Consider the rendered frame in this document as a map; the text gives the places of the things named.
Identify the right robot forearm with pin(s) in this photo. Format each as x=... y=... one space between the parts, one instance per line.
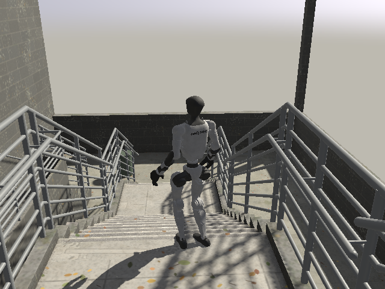
x=212 y=154

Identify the robot right upper arm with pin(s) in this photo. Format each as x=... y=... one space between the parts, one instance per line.
x=213 y=135

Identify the robot right foot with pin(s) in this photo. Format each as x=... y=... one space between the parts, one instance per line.
x=204 y=242

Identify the robot left foot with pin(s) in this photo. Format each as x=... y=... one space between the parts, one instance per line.
x=183 y=243

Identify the robot foot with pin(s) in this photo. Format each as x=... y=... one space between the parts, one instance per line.
x=183 y=243
x=204 y=242

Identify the left robot forearm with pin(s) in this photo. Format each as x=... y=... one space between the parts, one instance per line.
x=166 y=164

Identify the robot left upper arm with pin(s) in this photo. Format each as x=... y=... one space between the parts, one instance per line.
x=177 y=131

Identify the left robot hand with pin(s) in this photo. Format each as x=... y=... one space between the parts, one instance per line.
x=154 y=177

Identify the right robot hand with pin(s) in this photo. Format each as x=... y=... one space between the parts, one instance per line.
x=207 y=160

